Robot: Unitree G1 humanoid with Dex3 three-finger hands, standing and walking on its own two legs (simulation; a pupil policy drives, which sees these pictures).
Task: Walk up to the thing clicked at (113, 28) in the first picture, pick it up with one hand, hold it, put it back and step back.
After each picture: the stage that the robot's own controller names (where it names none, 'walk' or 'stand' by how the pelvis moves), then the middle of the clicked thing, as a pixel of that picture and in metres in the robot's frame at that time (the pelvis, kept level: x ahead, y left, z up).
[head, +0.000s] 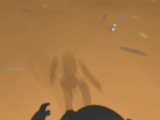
stand; (113, 28) +2.23 -0.61 -0.66
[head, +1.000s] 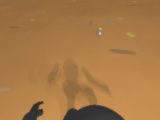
walk; (99, 32) +2.17 -0.10 -0.63
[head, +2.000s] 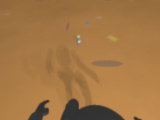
walk; (78, 40) +1.55 +0.33 -0.65
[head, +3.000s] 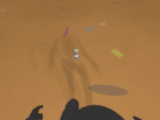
walk; (76, 54) +1.06 +0.30 -0.65
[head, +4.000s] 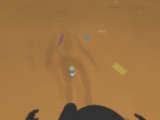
walk; (72, 72) +0.67 +0.23 -0.63
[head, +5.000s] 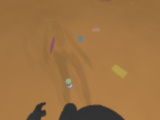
walk; (69, 84) +0.44 +0.24 -0.63
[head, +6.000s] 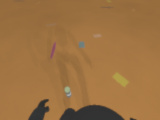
stand; (68, 92) +0.37 +0.24 -0.64
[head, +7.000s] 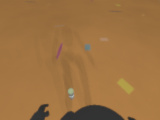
stand; (71, 94) +0.37 +0.20 -0.66
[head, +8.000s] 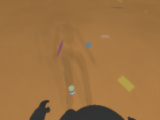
stand; (71, 91) +0.38 +0.19 -0.65
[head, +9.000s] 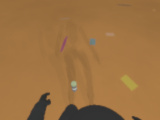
stand; (74, 86) +0.42 +0.16 -0.63
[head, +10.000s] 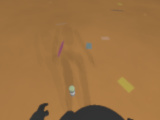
stand; (72, 91) +0.40 +0.17 -0.66
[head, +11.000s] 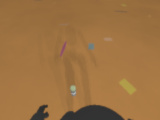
stand; (73, 91) +0.41 +0.17 -0.66
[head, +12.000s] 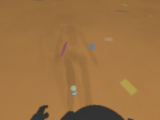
stand; (73, 91) +0.41 +0.17 -0.66
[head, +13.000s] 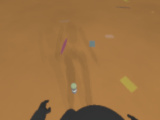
go down; (74, 88) +0.42 +0.16 -0.65
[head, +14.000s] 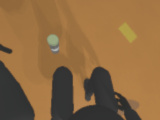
go down; (54, 45) +0.49 +0.22 -0.24
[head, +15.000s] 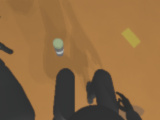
approach; (59, 48) +0.49 +0.21 -0.25
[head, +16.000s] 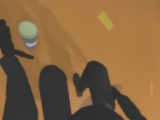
close in; (29, 38) +0.48 +0.26 -0.17
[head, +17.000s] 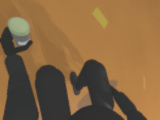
close; (21, 37) +0.48 +0.27 -0.17
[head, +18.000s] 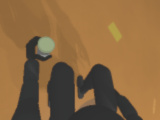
lift; (44, 50) +0.38 +0.25 -0.15
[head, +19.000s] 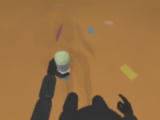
lift; (63, 68) +0.32 +0.17 +0.04
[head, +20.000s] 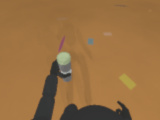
hold; (65, 69) +0.32 +0.16 +0.05
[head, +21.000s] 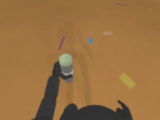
crouch; (67, 70) +0.32 +0.15 +0.03
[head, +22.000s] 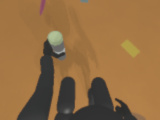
crouch; (59, 48) +0.46 +0.18 -0.03
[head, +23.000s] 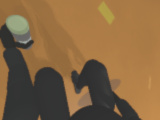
lower; (23, 36) +0.48 +0.25 -0.18
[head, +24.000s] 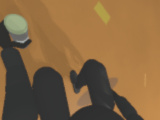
lower; (20, 35) +0.48 +0.26 -0.17
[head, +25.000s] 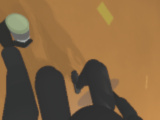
lower; (21, 35) +0.47 +0.27 -0.17
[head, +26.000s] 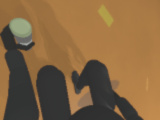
lower; (24, 38) +0.46 +0.27 -0.18
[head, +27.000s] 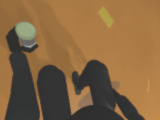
loosen; (28, 41) +0.45 +0.25 -0.18
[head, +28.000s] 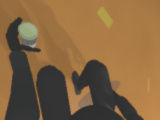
withdraw; (29, 40) +0.46 +0.25 -0.18
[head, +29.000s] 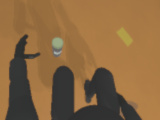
walk; (57, 48) +0.46 +0.22 -0.21
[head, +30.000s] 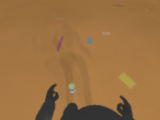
stand; (72, 89) +0.40 +0.15 -0.58
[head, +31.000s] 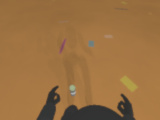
stand; (72, 90) +0.40 +0.16 -0.60
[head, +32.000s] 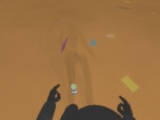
stand; (73, 89) +0.40 +0.16 -0.60
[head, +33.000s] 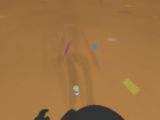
walk; (76, 91) +0.42 +0.15 -0.66
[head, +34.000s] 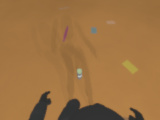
walk; (79, 74) +0.54 +0.12 -0.64
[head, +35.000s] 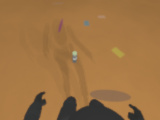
walk; (74, 57) +0.83 +0.20 -0.63
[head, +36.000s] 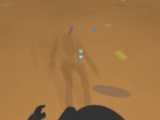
stand; (80, 55) +1.06 +0.16 -0.64
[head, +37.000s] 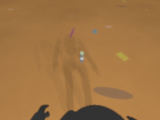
stand; (81, 57) +1.05 +0.15 -0.66
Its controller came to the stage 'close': yes
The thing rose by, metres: 0.69
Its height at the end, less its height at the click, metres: +0.00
